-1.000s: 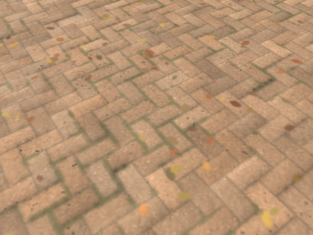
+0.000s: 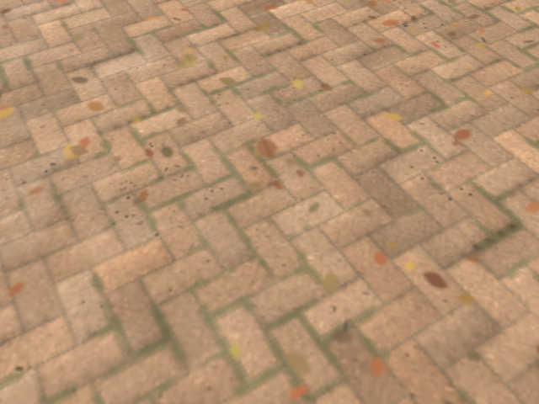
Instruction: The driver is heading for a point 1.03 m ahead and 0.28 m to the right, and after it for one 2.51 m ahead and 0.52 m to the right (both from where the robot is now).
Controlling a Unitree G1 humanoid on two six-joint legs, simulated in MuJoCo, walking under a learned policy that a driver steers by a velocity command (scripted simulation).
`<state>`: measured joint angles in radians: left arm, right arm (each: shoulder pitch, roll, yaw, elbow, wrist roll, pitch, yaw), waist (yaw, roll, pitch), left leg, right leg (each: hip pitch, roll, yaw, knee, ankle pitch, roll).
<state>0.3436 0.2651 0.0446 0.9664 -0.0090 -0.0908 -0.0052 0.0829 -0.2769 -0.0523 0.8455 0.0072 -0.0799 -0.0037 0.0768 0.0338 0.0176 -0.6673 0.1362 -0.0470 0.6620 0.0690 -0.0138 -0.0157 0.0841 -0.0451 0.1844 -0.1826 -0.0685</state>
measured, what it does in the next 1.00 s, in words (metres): walks ahead, turning right: left foot, then right foot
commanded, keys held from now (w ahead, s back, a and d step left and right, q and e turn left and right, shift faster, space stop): w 0.42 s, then w+e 0.58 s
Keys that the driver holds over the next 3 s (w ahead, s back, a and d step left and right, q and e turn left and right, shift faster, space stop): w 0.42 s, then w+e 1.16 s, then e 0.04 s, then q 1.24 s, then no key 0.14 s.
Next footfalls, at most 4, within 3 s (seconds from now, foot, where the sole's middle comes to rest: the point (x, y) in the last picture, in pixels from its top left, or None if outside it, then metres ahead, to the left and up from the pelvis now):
0.16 left None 0.28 0.15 -0.78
0.72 right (337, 376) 0.58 -0.09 -0.78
1.20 left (297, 265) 0.90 0.02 -0.78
1.70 right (425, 250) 0.99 -0.36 -0.78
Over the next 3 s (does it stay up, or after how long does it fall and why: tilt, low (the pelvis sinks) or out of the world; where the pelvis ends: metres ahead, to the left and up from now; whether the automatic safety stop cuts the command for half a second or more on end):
stays up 1.04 -0.25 0.00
